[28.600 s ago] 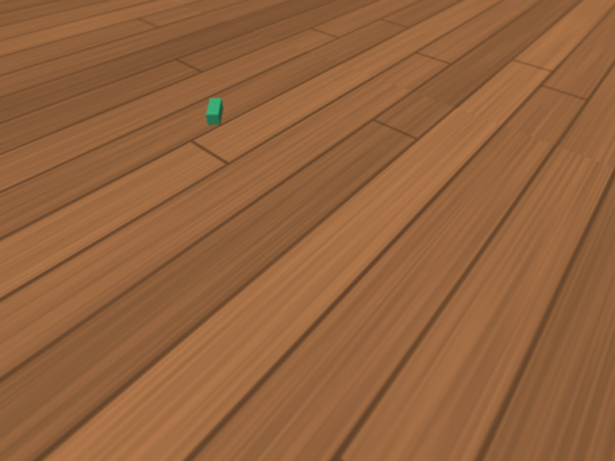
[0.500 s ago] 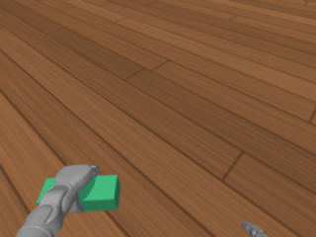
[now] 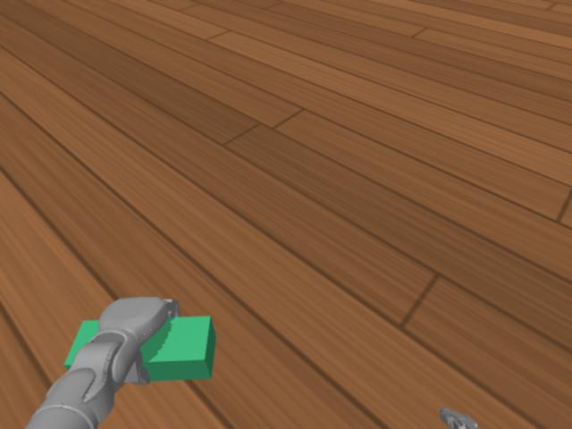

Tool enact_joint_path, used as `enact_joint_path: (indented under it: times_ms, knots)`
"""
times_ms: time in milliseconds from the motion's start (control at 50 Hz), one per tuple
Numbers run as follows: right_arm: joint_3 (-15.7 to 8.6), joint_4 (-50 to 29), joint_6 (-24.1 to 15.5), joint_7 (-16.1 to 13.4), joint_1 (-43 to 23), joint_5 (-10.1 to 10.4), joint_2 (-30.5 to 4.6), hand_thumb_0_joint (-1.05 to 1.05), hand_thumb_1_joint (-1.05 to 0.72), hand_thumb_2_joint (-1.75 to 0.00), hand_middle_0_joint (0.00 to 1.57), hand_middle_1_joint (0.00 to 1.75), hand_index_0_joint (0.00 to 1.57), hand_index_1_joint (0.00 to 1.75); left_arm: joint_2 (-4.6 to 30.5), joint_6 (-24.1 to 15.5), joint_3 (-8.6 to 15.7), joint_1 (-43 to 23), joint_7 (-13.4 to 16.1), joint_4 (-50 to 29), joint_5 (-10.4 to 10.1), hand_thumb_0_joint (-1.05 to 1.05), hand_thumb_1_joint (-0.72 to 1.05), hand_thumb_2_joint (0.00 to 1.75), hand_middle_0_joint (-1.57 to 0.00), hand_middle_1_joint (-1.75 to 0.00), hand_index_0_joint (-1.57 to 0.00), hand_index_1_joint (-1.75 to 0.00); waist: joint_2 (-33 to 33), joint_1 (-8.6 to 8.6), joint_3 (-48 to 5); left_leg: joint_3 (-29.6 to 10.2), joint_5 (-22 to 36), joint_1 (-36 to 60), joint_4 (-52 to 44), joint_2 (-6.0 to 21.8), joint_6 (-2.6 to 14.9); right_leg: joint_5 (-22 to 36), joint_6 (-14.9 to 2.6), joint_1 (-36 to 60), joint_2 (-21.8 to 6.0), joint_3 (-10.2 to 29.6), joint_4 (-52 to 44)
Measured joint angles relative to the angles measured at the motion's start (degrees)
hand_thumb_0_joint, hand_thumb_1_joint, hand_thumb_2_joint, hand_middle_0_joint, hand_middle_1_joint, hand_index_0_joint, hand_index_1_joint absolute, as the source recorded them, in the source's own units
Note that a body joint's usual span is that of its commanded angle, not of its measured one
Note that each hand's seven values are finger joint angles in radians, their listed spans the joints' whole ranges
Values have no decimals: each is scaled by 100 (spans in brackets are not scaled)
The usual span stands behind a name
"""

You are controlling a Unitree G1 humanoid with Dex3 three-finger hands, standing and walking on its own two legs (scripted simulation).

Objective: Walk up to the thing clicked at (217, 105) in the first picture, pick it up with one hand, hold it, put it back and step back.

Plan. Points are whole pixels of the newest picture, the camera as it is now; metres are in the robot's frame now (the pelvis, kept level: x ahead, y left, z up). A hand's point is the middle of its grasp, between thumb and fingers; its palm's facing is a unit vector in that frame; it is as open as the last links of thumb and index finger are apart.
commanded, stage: crouch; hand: left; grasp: from above
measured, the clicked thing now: (146, 349) +0.29 +0.22 -0.08
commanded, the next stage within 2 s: lower in 1.94 s
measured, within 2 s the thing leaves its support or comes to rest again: neither
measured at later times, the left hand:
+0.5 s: hand (178, 360) +0.33 +0.21 -0.24, palm faces -0.42 +0.06 -0.90, open 10.3 cm
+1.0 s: hand (210, 376) +0.38 +0.19 -0.47, palm faces -0.48 +0.00 -0.88, open 10.3 cm
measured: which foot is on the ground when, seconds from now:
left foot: down 0.00-1.00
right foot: down 0.00-1.00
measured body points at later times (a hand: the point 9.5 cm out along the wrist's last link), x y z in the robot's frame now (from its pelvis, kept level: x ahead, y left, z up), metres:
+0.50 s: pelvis -0.04 +0.00 -0.12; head +0.08 +0.02 +0.31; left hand +0.35 +0.21 -0.19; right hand +0.03 -0.29 -0.24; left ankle +0.01 +0.11 -0.74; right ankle +0.02 -0.13 -0.74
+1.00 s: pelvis -0.06 +0.00 -0.30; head +0.16 +0.03 +0.09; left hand +0.40 +0.19 -0.42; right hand -0.02 -0.27 -0.42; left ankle +0.00 +0.11 -0.74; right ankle +0.02 -0.13 -0.74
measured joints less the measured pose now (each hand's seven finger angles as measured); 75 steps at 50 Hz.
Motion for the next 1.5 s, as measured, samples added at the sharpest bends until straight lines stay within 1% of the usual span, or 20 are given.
enact_joint_path:
  times_ms: [80,140,200,280,380,420,480,540,580,620,720,800,860,940,1000,1080,1180,1240,1400,1500]
  knots:
    - [2,-35,5,18,-2,-22,4,1,-90,-90,20,30,20,30,-36,-101,45,-16,161,186,56,0,-9,68,-61,-75,-63,-70,-34,-28,22,-11,-9,-94,54,-5,-3,-17,-2,-92,-5,-11,62]
    - [-1,-45,0,49,-17,-64,9,1,-90,-90,20,30,20,30,-87,-194,74,-109,434,490,185,0,-9,68,-61,-75,-63,-70,-84,-59,20,-39,-60,-347,243,-9,-8,-76,-5,-333,-8,-41,244]
    - [-12,-18,-25,106,-53,-122,1,0,-90,-90,20,30,20,30,-129,-274,74,-337,757,934,375,0,-9,68,-61,-75,-63,-70,-149,-109,-13,-82,-188,-838,652,-12,-16,-206,-8,-798,-7,-88,629]
    - [-89,38,-100,200,-29,-234,-42,0,-90,-90,20,30,20,30,-166,-358,69,-766,1197,1515,704,0,-8,67,-60,-75,-62,-70,-218,-165,-217,-140,-505,-1905,1577,1,-24,-505,-13,-1819,14,-153,1491]
    - [-194,76,-184,268,81,-364,-138,0,-90,-90,20,30,20,30,-177,-394,183,-1370,1780,2147,1047,-1,-7,66,-60,-75,-61,-70,-226,-303,-554,-177,-1007,-3497,3019,21,-24,-980,7,-3380,47,-201,2869]
    - [-219,119,-215,256,115,-405,-163,0,-90,-90,20,30,20,30,-174,-348,232,-1665,1976,2444,1136,-1,-6,65,-59,-75,-61,-70,-201,-384,-657,-180,-1184,-4101,3553,24,-7,-1142,16,-3978,55,-210,3386]
    - [-230,183,-289,227,179,-463,-160,0,-90,-90,20,30,20,30,-145,-230,355,-2124,2156,2857,1126,-1,-4,63,-59,-75,-60,-70,-167,-527,-782,-173,-1392,-4978,4275,22,2,-1340,28,-4856,59,-210,4100]
    - [-228,223,-351,204,279,-512,-118,0,-90,-90,20,30,20,30,-74,-106,491,-2450,2200,3007,1042,-1,-4,62,-58,-75,-60,-70,-123,-658,-898,-159,-1568,-5795,4926,25,9,-1506,30,-5680,68,-203,4748]
    - [-215,250,-373,194,342,-537,-81,0,-90,-90,20,30,20,30,-20,-58,566,-2630,2207,3086,1026,-1,-4,62,-59,-75,-60,-70,-87,-743,-953,-151,-1677,-6275,5328,22,14,-1611,30,-6163,69,-200,5152]
    - [-199,274,-392,191,394,-560,-39,0,-90,-90,20,30,20,30,27,-22,640,-2775,2173,3159,991,-1,-4,62,-59,-75,-61,-69,-46,-821,-999,-147,-1774,-6718,5703,18,20,-1708,33,-6608,67,-201,5527]
    - [-119,276,-446,196,463,-610,64,0,-90,-90,20,30,20,30,118,-3,793,-3072,2088,3360,947,-1,-5,63,-61,-73,-62,-68,52,-964,-1066,-157,-1973,-7679,6525,-3,31,-1913,41,-7561,53,-221,6346]
    - [-33,256,-527,259,419,-654,123,0,-90,-90,20,30,20,30,196,-55,904,-3256,2045,3526,935,-1,-6,63,-61,-73,-63,-68,79,-1054,-1074,-175,-2098,-8344,7088,-21,31,-2046,38,-8216,39,-247,6907]
    - [29,243,-590,324,341,-695,137,0,-90,-90,20,30,20,30,266,-187,986,-3349,2038,3583,1008,0,-7,63,-62,-72,-64,-67,76,-1096,-1075,-209,-2189,-8801,7482,-28,28,-2138,32,-8657,35,-286,7285]
    - [96,213,-678,433,207,-775,125,0,-90,-90,20,30,20,30,372,-356,1082,-3468,2113,3615,1136,0,-7,64,-63,-72,-65,-67,29,-1152,-1055,-265,-2300,-9331,7951,-49,11,-2256,19,-9159,18,-348,7731]
    - [121,200,-738,517,104,-837,107,0,-91,-90,20,30,20,30,438,-431,1129,-3592,2234,3675,1260,0,-8,64,-63,-71,-65,-66,-23,-1191,-1029,-305,-2372,-9642,8241,-65,-8,-2334,6,-9450,4,-391,8007]
    - [138,167,-795,630,-6,-923,79,0,-91,-90,20,30,20,30,514,-425,1175,-3796,2419,3844,1380,0,-8,64,-64,-71,-66,-66,-68,-1252,-979,-355,-2451,-9948,8545,-84,-30,-2420,-10,-9733,-12,-444,8292]
    - [172,133,-828,749,-83,-1001,52,0,-91,-90,20,30,20,30,618,-322,1249,-4083,2568,4146,1401,-1,-9,65,-64,-70,-66,-65,-108,-1327,-909,-396,-2549,-10213,8856,-66,-37,-2492,-18,-9993,9,-488,8573]
    - [193,120,-841,811,-102,-1032,44,0,-91,-90,20,30,20,30,706,-271,1289,-4234,2574,4285,1374,-1,-9,65,-65,-70,-67,-65,-112,-1384,-843,-415,-2596,-10349,9030,-52,-37,-2520,-17,-10128,24,-508,8727]
    - [249,92,-815,945,-4,-1052,36,0,-92,-90,20,30,20,30,913,-300,1379,-4448,2443,4416,1342,-1,-9,65,-65,-70,-67,-65,-107,-1502,-659,-427,-2666,-10708,9463,-32,-30,-2558,-6,-10490,47,-526,9129]
    - [309,87,-806,1026,89,-1071,16,0,-92,-90,20,30,20,30,1006,-384,1418,-4507,2375,4472,1390,-1,-9,65,-65,-70,-67,-65,-106,-1560,-511,-435,-2667,-10902,9711,-30,-41,-2550,-13,-10690,49,-536,9374]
